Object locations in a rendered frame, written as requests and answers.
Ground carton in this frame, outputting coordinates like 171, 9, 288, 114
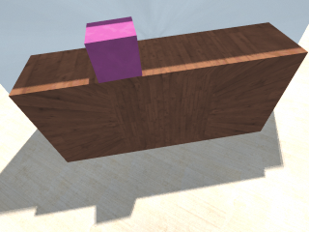
84, 16, 143, 83

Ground pedestal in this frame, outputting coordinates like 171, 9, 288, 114
9, 22, 308, 162

